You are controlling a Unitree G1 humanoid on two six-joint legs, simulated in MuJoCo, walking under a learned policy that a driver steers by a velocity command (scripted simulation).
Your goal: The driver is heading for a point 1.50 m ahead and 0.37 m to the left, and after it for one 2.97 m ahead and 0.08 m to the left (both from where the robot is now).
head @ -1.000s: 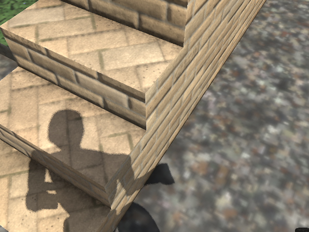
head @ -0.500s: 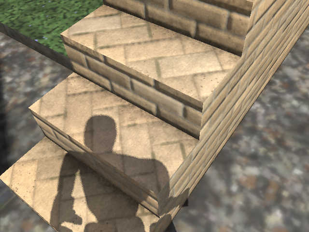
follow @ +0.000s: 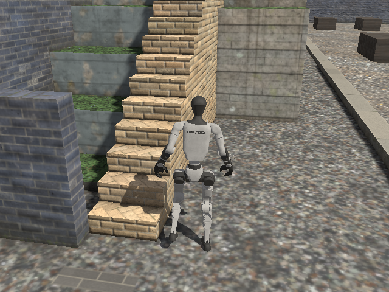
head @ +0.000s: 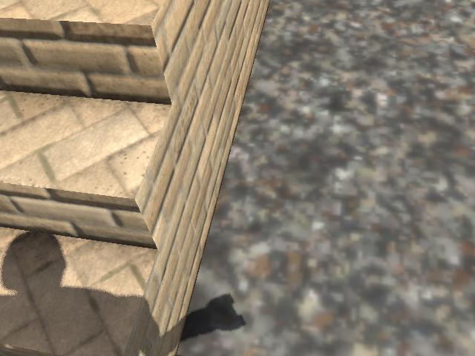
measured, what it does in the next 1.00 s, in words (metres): walks ahead, turning left: left foot, then right foot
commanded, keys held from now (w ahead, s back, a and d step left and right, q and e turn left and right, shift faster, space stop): w+q+shift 0.92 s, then w+shift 0.04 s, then w+e+shift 0.04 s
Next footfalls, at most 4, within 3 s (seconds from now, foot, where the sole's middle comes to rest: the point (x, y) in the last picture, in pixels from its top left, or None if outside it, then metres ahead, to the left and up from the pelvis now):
0.30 left None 0.22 0.18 -0.78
0.76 right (301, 349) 0.45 -0.08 -0.78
1.04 left None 0.38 0.00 -0.78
1.52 right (381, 296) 0.59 -0.32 -0.78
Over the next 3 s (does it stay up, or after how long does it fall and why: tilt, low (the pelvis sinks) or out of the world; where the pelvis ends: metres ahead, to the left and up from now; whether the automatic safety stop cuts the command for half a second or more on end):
stays up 1.18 -0.44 -0.02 its command is cut before an obstacle from the start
